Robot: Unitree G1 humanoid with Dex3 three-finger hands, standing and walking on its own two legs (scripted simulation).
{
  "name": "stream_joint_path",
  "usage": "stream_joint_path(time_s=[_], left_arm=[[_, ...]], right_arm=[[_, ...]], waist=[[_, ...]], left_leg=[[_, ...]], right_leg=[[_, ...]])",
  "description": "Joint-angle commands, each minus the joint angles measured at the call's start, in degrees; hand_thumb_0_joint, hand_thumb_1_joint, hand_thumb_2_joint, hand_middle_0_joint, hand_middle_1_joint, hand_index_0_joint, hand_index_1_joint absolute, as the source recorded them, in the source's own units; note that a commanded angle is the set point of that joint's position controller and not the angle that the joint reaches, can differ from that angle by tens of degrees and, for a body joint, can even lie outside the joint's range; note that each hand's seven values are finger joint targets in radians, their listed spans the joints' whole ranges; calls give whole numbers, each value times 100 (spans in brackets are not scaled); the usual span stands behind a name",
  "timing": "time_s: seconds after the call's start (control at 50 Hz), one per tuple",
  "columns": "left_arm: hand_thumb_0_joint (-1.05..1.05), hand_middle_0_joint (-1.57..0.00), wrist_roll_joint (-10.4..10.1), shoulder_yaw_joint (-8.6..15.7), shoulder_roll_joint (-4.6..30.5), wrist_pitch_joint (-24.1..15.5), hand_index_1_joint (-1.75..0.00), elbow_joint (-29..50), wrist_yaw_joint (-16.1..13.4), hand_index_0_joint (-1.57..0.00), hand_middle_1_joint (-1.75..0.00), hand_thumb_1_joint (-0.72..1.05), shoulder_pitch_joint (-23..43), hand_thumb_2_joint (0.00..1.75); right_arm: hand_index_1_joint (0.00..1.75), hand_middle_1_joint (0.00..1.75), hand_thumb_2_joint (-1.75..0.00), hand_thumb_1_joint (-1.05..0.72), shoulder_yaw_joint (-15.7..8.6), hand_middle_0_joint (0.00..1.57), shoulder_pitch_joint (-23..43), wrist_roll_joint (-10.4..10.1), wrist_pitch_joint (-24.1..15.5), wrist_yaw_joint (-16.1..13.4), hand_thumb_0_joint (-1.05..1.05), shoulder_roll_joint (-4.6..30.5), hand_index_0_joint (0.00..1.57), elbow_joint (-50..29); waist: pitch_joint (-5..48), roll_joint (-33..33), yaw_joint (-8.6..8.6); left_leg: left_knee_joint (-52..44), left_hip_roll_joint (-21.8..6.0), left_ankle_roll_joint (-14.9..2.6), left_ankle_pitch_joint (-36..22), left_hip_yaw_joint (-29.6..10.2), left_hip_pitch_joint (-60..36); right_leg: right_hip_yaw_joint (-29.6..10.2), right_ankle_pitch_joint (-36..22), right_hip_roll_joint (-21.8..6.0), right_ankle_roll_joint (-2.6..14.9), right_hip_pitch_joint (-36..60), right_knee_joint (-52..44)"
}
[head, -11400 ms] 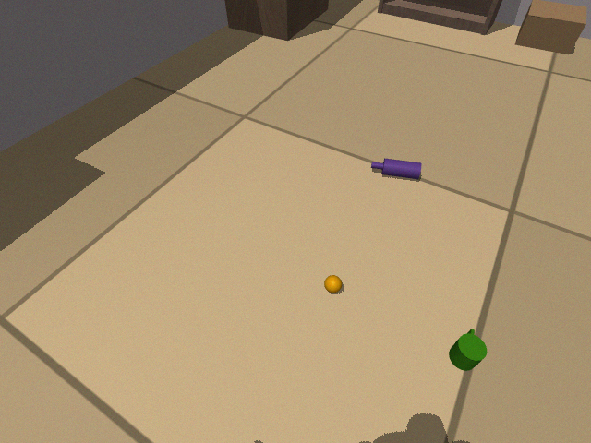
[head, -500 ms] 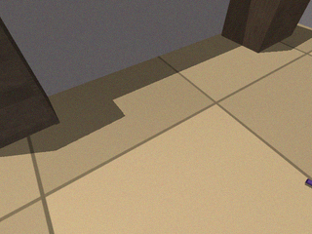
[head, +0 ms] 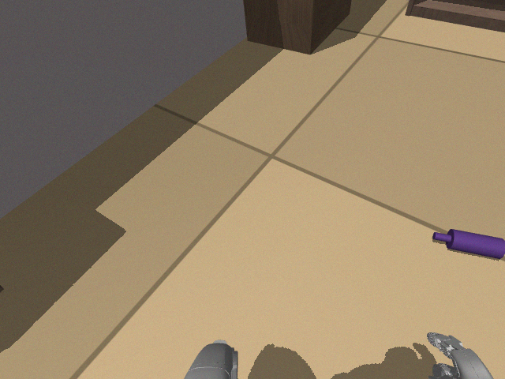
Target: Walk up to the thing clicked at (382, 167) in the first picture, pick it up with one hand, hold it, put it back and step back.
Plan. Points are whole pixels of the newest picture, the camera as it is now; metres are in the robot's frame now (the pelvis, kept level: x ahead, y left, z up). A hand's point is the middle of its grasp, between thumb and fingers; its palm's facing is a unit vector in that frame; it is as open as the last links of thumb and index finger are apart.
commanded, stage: walk up
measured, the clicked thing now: (466, 241) +0.72 -0.77 -0.73
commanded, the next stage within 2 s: none
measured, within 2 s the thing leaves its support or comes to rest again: neither
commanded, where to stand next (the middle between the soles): +0.14 +0.09 m, yaw -29 degrees
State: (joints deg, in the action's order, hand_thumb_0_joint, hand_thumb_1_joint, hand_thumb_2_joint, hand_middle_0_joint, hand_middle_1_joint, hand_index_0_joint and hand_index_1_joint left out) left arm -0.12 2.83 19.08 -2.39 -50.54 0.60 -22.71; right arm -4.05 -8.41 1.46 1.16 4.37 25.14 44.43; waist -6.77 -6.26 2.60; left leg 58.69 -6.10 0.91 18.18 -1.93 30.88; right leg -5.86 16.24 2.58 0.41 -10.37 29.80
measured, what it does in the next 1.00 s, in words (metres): steps to the left, turning right: left foot, then right foot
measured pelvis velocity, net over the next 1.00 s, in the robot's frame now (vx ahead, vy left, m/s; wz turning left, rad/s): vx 0.09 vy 0.11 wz -0.47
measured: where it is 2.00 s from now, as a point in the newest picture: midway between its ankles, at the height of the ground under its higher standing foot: outside the picture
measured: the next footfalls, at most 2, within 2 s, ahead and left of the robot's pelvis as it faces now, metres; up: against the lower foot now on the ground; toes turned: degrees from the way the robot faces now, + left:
left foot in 0.20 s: +0.23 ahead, +0.21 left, +0.00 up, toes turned -5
right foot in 0.66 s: +0.14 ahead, -0.02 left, +0.00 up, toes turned -22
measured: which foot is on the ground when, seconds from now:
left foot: up 0.00-0.18, down 0.20-0.70, up 0.72-1.00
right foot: down 0.00-0.22, up 0.24-0.64, down 0.66-1.00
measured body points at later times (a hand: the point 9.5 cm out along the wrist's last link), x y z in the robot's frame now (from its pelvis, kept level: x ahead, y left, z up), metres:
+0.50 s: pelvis +0.13 +0.12 -0.02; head +0.20 +0.10 +0.42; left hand +0.34 +0.40 -0.12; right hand +0.12 -0.20 -0.12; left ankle +0.19 +0.21 -0.73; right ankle +0.12 -0.02 -0.68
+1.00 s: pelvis +0.09 +0.11 -0.03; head +0.13 +0.10 +0.42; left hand +0.33 +0.34 -0.13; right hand +0.02 -0.22 -0.14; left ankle +0.15 +0.23 -0.72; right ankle +0.10 -0.01 -0.73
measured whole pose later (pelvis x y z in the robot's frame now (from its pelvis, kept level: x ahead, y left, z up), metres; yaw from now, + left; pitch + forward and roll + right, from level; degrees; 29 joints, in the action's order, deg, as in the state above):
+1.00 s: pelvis +0.09 +0.11 -0.03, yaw -27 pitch -1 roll +0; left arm 1.9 2.2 21.8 1.0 -41.7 0.4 -11.8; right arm -1.9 -13.4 0.3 -0.3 -1.0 25.3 47.6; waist -6.4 -0.3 0.6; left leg 53.5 -2.2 -0.4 30.6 1.2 23.4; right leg -2.8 18.4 3.9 2.5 -26.1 45.7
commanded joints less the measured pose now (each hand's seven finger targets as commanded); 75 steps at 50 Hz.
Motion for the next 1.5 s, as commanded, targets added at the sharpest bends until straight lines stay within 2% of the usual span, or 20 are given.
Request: stream_joint_path(time_s=[0.0, 0.14, 0.18, 0.2, 0.24, 0.3, 0.5, 0.64, 0.68, 0.7, 0.78, 0.92, 1.0, 1.04, 1.08, 1.14, 1.3, 1.34, 1.38, 1.48], left_arm=[[0, -20, 66, 650, 2163, -351, -30, 655, -282, -20, -30, 90, -261, 90], [0, -20, 75, 517, 2103, -273, -30, 1124, -468, -20, -30, 90, 312, 90], [0, -20, -2, 292, 1463, -226, -30, 1272, -510, -20, -30, 90, 73, 90], [0, -20, -66, 164, 1071, -165, -30, 1271, -553, -20, -30, 90, -455, 90], [0, -20, -2, 237, 1667, -56, -30, 880, -634, -20, -30, 90, -723, 90], [0, -20, -98, 358, 1746, -6, -30, 819, -412, -20, -30, 90, -132, 90], [0, -20, 126, 453, 1622, 303, -30, 1434, -69, -20, -30, 90, 815, 90], [0, -20, 142, 610, 1654, 316, -30, 1284, 49, -20, -30, 90, 386, 90], [0, -20, 191, 737, 2246, 193, -30, 1378, -17, -20, -30, 90, 500, 90], [0, -20, 158, 711, 2364, 195, -30, 1434, -46, -20, -30, 90, 576, 90], [0, -20, 170, 568, 1928, 243, -30, 1480, -162, -20, -30, 90, 1204, 90], [0, -20, 233, 496, 1828, 182, -30, 1222, -137, -20, -30, 90, 828, 90], [0, -20, 108, 398, 1653, 260, -30, 1179, -58, -20, -30, 90, 1321, 90], [0, -20, 32, 190, 967, 263, -30, 1105, -61, -20, -30, 90, 1159, 90], [0, -20, 128, 398, 1815, 246, -30, 862, -160, -20, -30, 90, 1260, 90], [0, -20, 47, 425, 1596, 225, -30, 465, -29, -20, -30, 90, 947, 90], [0, -20, 105, 326, 1372, -18, -30, -141, -80, -20, -30, 90, 588, 90], [0, -20, 185, 429, 1797, -130, -30, -165, -157, -20, -30, 90, 566, 90], [0, -20, 189, 456, 2351, -161, -30, -68, -176, -20, -30, 90, 944, 90], [0, -20, 130, 276, 1788, -168, -30, -83, -173, -20, -30, 90, 1321, 90]], right_arm=[[30, 30, -90, -90, -455, 20, 189, 207, -22, 8, 0, 1003, 20, -763], [30, 30, -90, -90, -590, 20, -363, 121, -158, -111, 0, 907, 20, -763], [30, 30, -90, -90, -793, 20, -1442, 185, -235, -196, 0, 1448, 20, -577], [30, 30, -90, -90, -785, 20, -1293, 159, -256, -261, 0, 1605, 20, -716], [30, 30, -90, -90, -814, 20, -449, -146, -177, -271, 0, 1745, 20, -864], [30, 30, -90, -90, -544, 20, -402, -70, -215, -361, 0, 1119, 20, -831], [30, 30, -90, -90, -450, 20, -1055, -124, -397, -593, 0, 1482, 20, -757], [30, 30, -90, -90, -353, 20, -510, -107, -262, -580, 0, 1449, 20, -830], [30, 30, -90, -90, -148, 20, -723, -191, -181, -580, 0, 814, 20, -856], [30, 30, -90, -90, -222, 20, -421, -176, -152, -712, 0, 1036, 20, -834], [30, 30, -90, -90, -215, 20, -821, -247, -161, -665, 0, 1066, 20, -246], [30, 30, -90, -90, -138, 20, -622, -89, -298, -622, 0, 1078, 20, -101], [30, 30, -90, -90, -142, 20, -1349, -20, -465, -605, 0, 951, 20, 296], [30, 30, -90, -90, -270, 20, -978, 130, -561, -646, 0, 1615, 20, 151], [30, 30, -90, -90, -333, 20, -409, 49, -562, -613, 0, 1836, 20, 11], [30, 30, -90, -90, -135, 20, -218, 27, -608, -621, 0, 1254, 20, 23], [30, 30, -90, -90, -122, 20, -175, 39, -266, -428, 0, 1245, 20, 87], [30, 30, -90, -90, 50, 20, -362, -75, -214, -429, 0, 695, 20, 61], [30, 30, -90, -90, -26, 20, -178, -80, -165, -486, 0, 892, 20, 130], [30, 30, -90, -90, -26, 20, -495, -138, -237, -418, 0, 777, 20, 572]], waist=[[136, 889, -108], [693, 1518, -582], [1240, -218, -1160], [1395, -1218, -758], [1240, -882, -372], [755, -284, -404], [923, 170, -452], [1230, -148, -42], [1132, 1913, -108], [1239, 1789, 106], [1004, 1409, -277], [904, 1594, -5], [950, 1295, -488], [730, -625, -394], [230, -233, -359], [19, 4, -105], [617, -438, -129], [739, 916, -109], [484, 1404, -98], [616, 1699, -295]], left_leg=[[-435, -234, 91, -323, -243, 258], [-2049, 230, -309, -596, 91, -1460], [-3063, -252, -665, -1515, -771, -3294], [-3112, -1703, -912, -2871, -2232, -3761], [-3778, -2225, -1803, -1518, -3126, -2470], [-3169, -987, -1190, -2479, -814, -1914], [-2577, -1876, -1526, -4395, -433, -2276], [-1428, -1312, -817, -2044, 415, -1097], [653, 212, -170, 1625, 819, 864], [969, 212, -89, 2356, 396, 721], [994, 194, -112, 1301, 256, 253], [-500, 333, -154, 1361, 247, -50], [-2802, 612, -270, 289, 368, -2060], [-4072, -1266, -773, 658, -2640, -2585], [-4134, -2188, -1747, 869, -3166, -1262], [-3779, -941, -1047, -568, -1105, -1513], [-2826, -489, -927, 180, -129, -1219], [-1513, 0, -465, -11, 276, -409], [-731, 276, -251, 1741, -56, -432], [-1879, 278, -279, 638, 62, -1013]], right_leg=[[-1628, 25, -1293, 1157, -395, -1092], [-996, -3067, -926, 776, -925, 1031], [-377, -1471, 66, 197, -2085, 3580], [-43, 1919, 595, 9, -3053, 4429], [-8, 1722, -80, 73, -2540, 5402], [-90, 1052, -296, 94, -2352, 4807], [263, 886, -446, 46, -2107, 3000], [460, 33, -280, 392, -329, 837], [-2564, -2210, -1782, 1293, 592, 64], [-2918, -2639, -2204, 2009, 233, 10], [-1533, -2021, -1339, 1399, -352, 261], [-1957, -257, -1199, 1429, -313, -88], [-1344, 61, -918, 955, -1518, 456], [-378, 1175, 365, 109, -2941, 2270], [-530, 1672, -137, 61, -2289, 3042], [-327, 914, 20, 47, -1997, 2813], [767, 162, 38, 44, 86, -158], [-909, -128, -716, 343, 731, -555], [-2860, 737, -2176, 1424, -405, -1064], [-1324, -491, -1401, 889, -317, -631]])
